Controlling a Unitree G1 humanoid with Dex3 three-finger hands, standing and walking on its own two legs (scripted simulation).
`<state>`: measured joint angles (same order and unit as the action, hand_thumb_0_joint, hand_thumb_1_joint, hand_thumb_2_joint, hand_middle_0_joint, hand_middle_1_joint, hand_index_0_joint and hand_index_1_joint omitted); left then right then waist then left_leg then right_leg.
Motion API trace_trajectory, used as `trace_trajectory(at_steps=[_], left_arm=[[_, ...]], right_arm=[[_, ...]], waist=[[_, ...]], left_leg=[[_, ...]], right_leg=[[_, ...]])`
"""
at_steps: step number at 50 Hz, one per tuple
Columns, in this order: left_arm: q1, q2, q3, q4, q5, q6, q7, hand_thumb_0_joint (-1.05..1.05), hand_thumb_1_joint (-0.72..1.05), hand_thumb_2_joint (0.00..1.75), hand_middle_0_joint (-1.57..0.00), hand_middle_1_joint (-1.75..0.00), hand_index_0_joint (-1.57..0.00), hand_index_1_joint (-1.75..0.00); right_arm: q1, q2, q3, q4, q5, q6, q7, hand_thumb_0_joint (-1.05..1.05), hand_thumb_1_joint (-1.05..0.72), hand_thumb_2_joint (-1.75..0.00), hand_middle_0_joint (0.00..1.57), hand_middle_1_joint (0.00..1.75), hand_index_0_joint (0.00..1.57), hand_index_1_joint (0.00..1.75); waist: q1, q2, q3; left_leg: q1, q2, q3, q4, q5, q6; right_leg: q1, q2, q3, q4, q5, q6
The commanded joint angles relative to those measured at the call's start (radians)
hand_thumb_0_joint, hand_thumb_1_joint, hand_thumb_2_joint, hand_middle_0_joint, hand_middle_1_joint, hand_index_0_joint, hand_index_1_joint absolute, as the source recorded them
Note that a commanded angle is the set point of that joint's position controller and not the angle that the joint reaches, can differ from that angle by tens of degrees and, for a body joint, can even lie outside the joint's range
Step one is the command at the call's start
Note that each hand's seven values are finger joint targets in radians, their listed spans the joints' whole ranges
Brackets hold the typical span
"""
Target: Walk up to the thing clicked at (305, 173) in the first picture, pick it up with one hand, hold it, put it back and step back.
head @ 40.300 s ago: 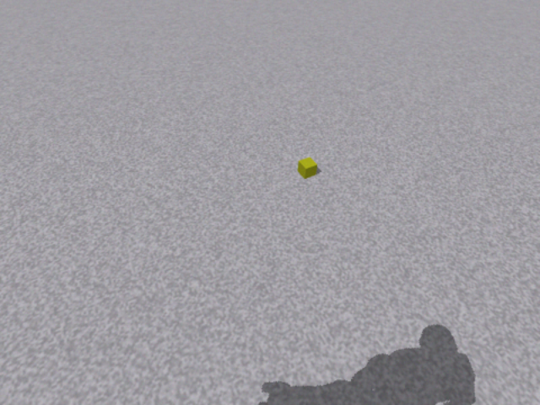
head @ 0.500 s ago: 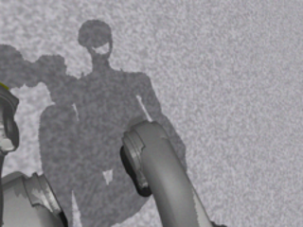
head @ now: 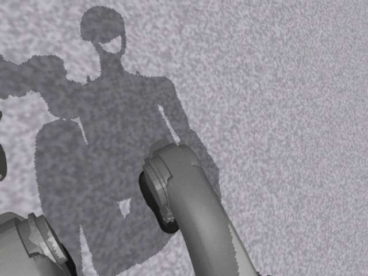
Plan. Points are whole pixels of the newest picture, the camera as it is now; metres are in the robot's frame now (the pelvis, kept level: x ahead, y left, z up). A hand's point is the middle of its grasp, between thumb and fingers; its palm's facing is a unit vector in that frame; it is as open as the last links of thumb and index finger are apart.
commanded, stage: rest palm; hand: left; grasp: from above
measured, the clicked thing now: out of the picture +0.53 +0.23 -0.29
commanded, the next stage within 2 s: close in 0.28 s
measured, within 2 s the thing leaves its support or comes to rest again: neither
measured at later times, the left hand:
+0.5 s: hand out of the picture +0.52 +0.21 -0.24, palm faces -0.28 -0.30 -0.91, open 11.3 cm
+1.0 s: hand out of the picture +0.53 +0.21 -0.23, palm faces -0.28 -0.31 -0.91, open 10.0 cm
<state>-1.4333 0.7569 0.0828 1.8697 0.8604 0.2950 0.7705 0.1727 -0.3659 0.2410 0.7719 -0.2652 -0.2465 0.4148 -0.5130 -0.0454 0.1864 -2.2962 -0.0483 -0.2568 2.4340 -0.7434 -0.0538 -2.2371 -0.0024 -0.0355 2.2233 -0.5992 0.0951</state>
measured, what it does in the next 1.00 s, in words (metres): stands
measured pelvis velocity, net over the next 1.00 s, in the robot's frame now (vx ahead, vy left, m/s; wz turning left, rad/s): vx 0.00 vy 0.00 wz -0.01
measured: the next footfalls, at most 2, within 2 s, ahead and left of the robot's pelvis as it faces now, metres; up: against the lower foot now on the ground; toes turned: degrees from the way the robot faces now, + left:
none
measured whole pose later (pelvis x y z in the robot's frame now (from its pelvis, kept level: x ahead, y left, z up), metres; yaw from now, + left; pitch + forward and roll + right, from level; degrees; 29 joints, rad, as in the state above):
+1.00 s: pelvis +0.00 +0.00 +0.01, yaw -1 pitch +33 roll -15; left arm -1.45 0.80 0.07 1.86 0.87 0.28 0.75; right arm 0.17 -0.38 0.27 0.75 -0.26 -0.26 0.37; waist -0.53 -0.06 0.21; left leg -2.28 -0.04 -0.26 2.42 -0.74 -0.04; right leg -2.21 0.00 -0.05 2.20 -0.59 0.10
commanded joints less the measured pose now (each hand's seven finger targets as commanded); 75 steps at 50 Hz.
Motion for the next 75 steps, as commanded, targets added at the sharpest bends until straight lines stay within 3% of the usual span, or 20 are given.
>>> trace_trajectory(at_steps=[1,7,12,18,22,24,28,32,36,41,45,52,60,67,75], left_arm=[[-0.298,0.039,-0.012,-0.067,0.008,-0.013,0.012,0.00,-0.30,1.26,-0.45,-0.91,-0.36,-1.00],[-0.290,0.063,-0.007,-0.057,0.022,-0.022,0.018,0.00,-0.36,1.27,-0.40,-0.91,-0.31,-1.01],[-0.292,0.064,-0.004,-0.064,0.003,-0.020,0.017,0.00,-0.35,1.29,-0.40,-0.93,-0.31,-1.03],[-0.295,0.081,-0.007,-0.070,0.005,-0.025,0.007,0.00,-0.37,1.29,-0.38,-0.94,-0.29,-1.03],[-0.284,0.086,-0.018,-0.062,0.019,-0.026,0.006,0.00,-0.16,1.19,-0.51,-0.93,-0.44,-1.00],[-0.291,0.088,-0.015,-0.060,0.028,-0.028,0.013,0.00,-0.14,1.18,-0.52,-0.91,-0.45,-0.99],[-0.290,0.053,-0.025,-0.072,0.001,-0.026,0.001,0.00,-0.15,1.11,-0.50,-0.88,-0.44,-0.95],[-0.299,0.032,-0.036,-0.081,-0.003,-0.022,-0.008,0.00,-0.18,1.12,-0.49,-0.88,-0.42,-0.95],[-0.290,0.081,-0.031,-0.070,0.007,-0.021,-0.006,0.00,-0.13,1.13,-0.54,-0.88,-0.47,-0.95],[-0.292,0.052,-0.027,-0.079,0.006,-0.019,-0.003,0.00,-0.07,1.11,-0.56,-0.88,-0.50,-0.94],[-0.302,0.081,-0.026,-0.066,0.010,-0.017,0.002,0.00,-0.09,1.05,-0.54,-0.86,-0.49,-0.91],[-0.295,0.080,-0.030,-0.077,0.024,-0.015,-0.004,0.00,-0.02,1.07,-0.60,-0.85,-0.54,-0.91],[-0.304,0.070,-0.025,-0.079,0.003,-0.012,-0.001,0.00,-0.01,1.09,-0.61,-0.85,-0.54,-0.92],[-0.305,0.076,-0.033,-0.075,0.005,-0.013,-0.014,0.00,0.15,1.10,-0.73,-0.91,-0.69,-0.96],[-0.299,0.086,-0.050,-0.084,0.052,-0.014,-0.038,0.00,0.13,1.06,-0.73,-0.86,-0.68,-0.91]], right_arm=[[0.277,-0.343,-0.071,0.057,-0.003,0.012,-0.014,0.00,-0.90,-0.91,0.20,0.30,0.20,0.30],[0.271,-0.351,-0.069,0.050,0.004,0.010,-0.023,0.00,-0.89,-0.90,0.20,0.30,0.20,0.30],[0.257,-0.348,-0.057,0.035,-0.002,0.006,-0.025,0.00,-0.89,-0.90,0.20,0.30,0.20,0.30],[0.263,-0.353,-0.051,0.036,-0.002,0.004,-0.033,0.00,-0.89,-0.90,0.20,0.30,0.20,0.30],[0.265,-0.351,-0.051,0.041,0.001,0.003,-0.040,0.00,-0.89,-0.90,0.20,0.30,0.20,0.30],[0.270,-0.362,-0.056,0.040,0.004,0.003,-0.041,0.00,-0.89,-0.90,0.20,0.30,0.20,0.30],[0.261,-0.354,-0.052,0.033,-0.005,0.004,-0.044,0.00,-0.89,-0.90,0.20,0.30,0.20,0.30],[0.244,-0.355,-0.052,0.041,-0.001,-0.001,-0.046,0.00,-0.89,-0.90,0.20,0.30,0.20,0.30],[0.265,-0.367,-0.053,0.054,0.000,-0.003,-0.055,0.00,-0.89,-0.90,0.20,0.30,0.20,0.30],[0.260,-0.354,-0.048,0.035,0.000,-0.005,-0.047,0.00,-0.89,-0.90,0.20,0.30,0.20,0.30],[0.264,-0.365,-0.049,0.044,0.003,-0.001,-0.054,0.00,-0.89,-0.90,0.20,0.30,0.20,0.30],[0.267,-0.364,-0.049,0.032,0.002,0.000,-0.059,0.00,-0.88,-0.90,0.20,0.30,0.20,0.30],[0.252,-0.361,-0.050,0.029,0.001,-0.002,-0.059,0.00,-0.88,-0.90,0.20,0.30,0.20,0.30],[0.264,-0.371,-0.051,0.028,0.004,0.001,-0.059,0.00,-0.91,-0.91,0.20,0.30,0.20,0.30],[0.286,-0.361,-0.045,0.022,0.012,0.001,-0.055,0.00,-0.90,-0.90,0.20,0.30,0.20,0.30]], waist=[[-0.111,0.444,-0.677],[-0.113,0.436,-0.664],[-0.118,0.432,-0.651],[-0.124,0.425,-0.647],[-0.124,0.439,-0.640],[-0.125,0.446,-0.643],[-0.131,0.452,-0.646],[-0.133,0.457,-0.622],[-0.126,0.431,-0.634],[-0.125,0.434,-0.636],[-0.130,0.440,-0.622],[-0.129,0.442,-0.621],[-0.135,0.432,-0.609],[-0.138,0.442,-0.616],[-0.134,0.450,-0.610]], left_leg=[[0.410,0.030,0.125,-0.278,0.239,0.042],[0.406,0.035,0.111,-0.285,0.205,0.044],[0.415,0.034,0.114,-0.283,0.218,0.041],[0.397,0.036,0.118,-0.280,0.214,0.044],[0.393,0.037,0.113,-0.287,0.204,0.044],[0.412,0.042,0.101,-0.294,0.201,0.041],[0.437,0.039,0.112,-0.292,0.226,0.036],[0.446,0.039,0.098,-0.294,0.226,0.034],[0.403,0.037,0.114,-0.285,0.214,0.043],[0.437,0.041,0.096,-0.299,0.222,0.035],[0.412,0.041,0.103,-0.297,0.216,0.040],[0.421,0.039,0.106,-0.297,0.211,0.041],[0.426,0.037,0.103,-0.300,0.196,0.041],[0.424,0.044,0.096,-0.313,0.210,0.038],[0.419,0.047,0.093,-0.314,0.201,0.041]], right_leg=[[0.499,0.040,-0.196,-0.157,0.271,-0.112],[0.481,0.038,-0.203,-0.160,0.240,-0.112],[0.488,0.035,-0.206,-0.159,0.250,-0.110],[0.497,0.037,-0.204,-0.166,0.245,-0.107],[0.499,0.041,-0.204,-0.167,0.239,-0.108],[0.488,0.039,-0.210,-0.163,0.236,-0.111],[0.508,0.041,-0.210,-0.164,0.257,-0.110],[0.469,0.036,-0.215,-0.160,0.262,-0.112],[0.509,0.044,-0.206,-0.182,0.250,-0.106],[0.491,0.036,-0.214,-0.169,0.251,-0.110],[0.494,0.039,-0.211,-0.177,0.249,-0.107],[0.494,0.039,-0.207,-0.182,0.241,-0.108],[0.473,0.037,-0.211,-0.189,0.231,-0.107],[0.493,0.040,-0.212,-0.175,0.242,-0.108],[0.470,0.043,-0.210,-0.172,0.233,-0.109]])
